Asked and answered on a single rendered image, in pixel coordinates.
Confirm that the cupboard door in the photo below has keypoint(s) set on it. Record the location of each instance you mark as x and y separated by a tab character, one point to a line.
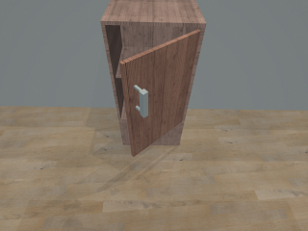
165	71

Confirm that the handle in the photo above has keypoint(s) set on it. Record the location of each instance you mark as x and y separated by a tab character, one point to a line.
143	95

